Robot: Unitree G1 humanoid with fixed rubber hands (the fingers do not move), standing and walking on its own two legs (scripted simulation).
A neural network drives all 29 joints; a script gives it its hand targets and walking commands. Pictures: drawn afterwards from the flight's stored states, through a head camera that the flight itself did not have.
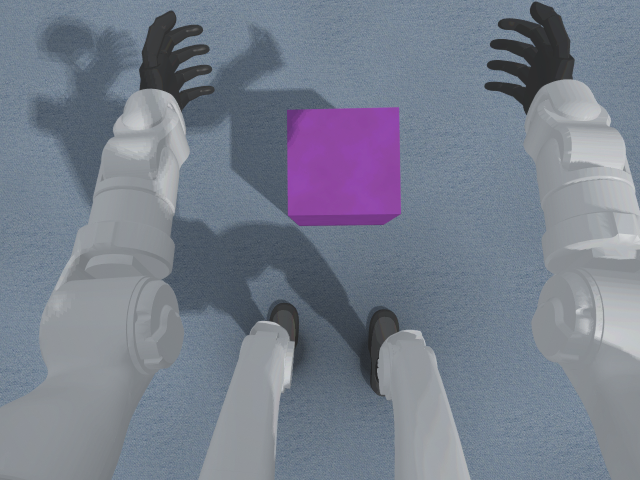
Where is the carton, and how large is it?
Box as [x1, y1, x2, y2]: [287, 107, 400, 225]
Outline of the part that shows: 398,107 287,110 288,215 299,225 383,224 400,213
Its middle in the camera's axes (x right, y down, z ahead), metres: +0.05 -0.15 +0.85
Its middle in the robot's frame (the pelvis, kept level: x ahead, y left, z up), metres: +0.53 +0.01 -0.53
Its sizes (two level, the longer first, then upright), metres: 0.210 0.200 0.250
